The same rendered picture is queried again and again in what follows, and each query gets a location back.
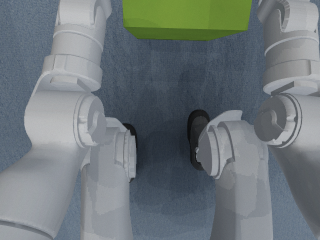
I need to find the carton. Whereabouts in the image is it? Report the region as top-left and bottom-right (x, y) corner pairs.
(122, 0), (252, 41)

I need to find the robot left upper arm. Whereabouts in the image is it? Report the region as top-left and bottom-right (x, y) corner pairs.
(0, 90), (107, 240)

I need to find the robot left forearm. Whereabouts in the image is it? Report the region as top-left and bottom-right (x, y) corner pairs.
(24, 0), (112, 133)

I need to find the robot right upper arm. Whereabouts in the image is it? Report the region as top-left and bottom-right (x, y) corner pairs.
(253, 92), (320, 240)

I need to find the robot right forearm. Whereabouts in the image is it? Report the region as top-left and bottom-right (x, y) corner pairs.
(256, 0), (320, 97)

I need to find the left robot thigh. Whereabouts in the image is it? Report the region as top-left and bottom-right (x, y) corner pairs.
(80, 127), (137, 240)

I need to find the robot left foot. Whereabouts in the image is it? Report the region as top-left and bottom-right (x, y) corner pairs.
(122, 123), (138, 183)

